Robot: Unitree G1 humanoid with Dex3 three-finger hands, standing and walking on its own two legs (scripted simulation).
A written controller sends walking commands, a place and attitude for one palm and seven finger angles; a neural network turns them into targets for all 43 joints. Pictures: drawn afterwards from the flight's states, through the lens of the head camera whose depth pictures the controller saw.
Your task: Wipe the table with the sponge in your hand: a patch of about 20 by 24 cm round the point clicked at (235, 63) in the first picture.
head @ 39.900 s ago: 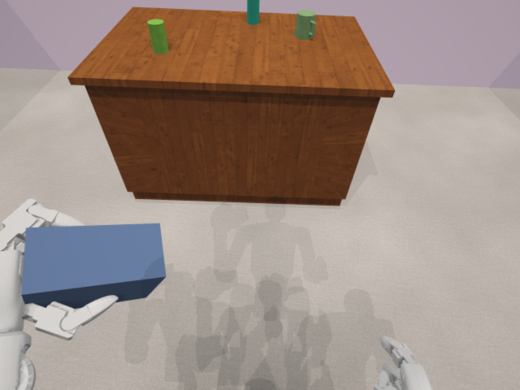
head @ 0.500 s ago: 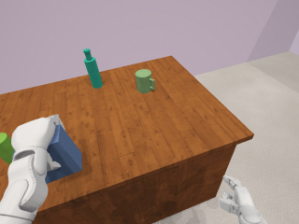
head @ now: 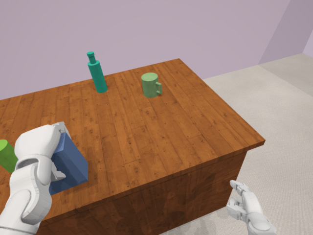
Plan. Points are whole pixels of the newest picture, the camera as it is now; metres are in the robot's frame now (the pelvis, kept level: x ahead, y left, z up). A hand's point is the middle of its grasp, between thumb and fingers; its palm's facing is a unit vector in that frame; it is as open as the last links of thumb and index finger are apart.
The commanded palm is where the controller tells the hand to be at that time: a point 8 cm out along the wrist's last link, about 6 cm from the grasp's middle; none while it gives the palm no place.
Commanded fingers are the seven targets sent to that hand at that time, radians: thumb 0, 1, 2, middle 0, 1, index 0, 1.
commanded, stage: bring the sponge back beside the body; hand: left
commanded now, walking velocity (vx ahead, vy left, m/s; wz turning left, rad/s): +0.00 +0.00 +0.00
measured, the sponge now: (61, 169) +0.23 +0.30 +0.06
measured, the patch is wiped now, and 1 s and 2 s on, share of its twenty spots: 1.00 1.00 1.00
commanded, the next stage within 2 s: step back with the hand held close in 1.40 s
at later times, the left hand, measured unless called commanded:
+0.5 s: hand (53, 165) +0.21 +0.29 +0.12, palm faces +0.09 -0.13 -0.99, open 10.7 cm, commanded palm +0.18 +0.28 +0.19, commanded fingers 0.00 0.10 1.30 -1.20 -1.60 -1.20 -1.60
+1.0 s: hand (57, 179) +0.19 +0.27 +0.10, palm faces +0.08 -0.15 -0.98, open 10.7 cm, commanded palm +0.15 +0.27 +0.18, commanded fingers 0.00 0.10 1.30 -1.20 -1.60 -1.20 -1.60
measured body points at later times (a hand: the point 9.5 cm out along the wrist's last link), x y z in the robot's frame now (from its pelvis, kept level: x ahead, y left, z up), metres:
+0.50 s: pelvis +0.00 +0.00 +0.00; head -0.04 -0.05 +0.45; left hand +0.20 +0.29 +0.17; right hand +0.26 -0.19 -0.07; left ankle +0.02 +0.11 -0.74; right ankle +0.02 -0.09 -0.74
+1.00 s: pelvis -0.01 -0.01 +0.00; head -0.05 -0.05 +0.44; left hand +0.18 +0.27 +0.16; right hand +0.25 -0.20 -0.07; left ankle +0.02 +0.11 -0.74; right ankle +0.02 -0.09 -0.74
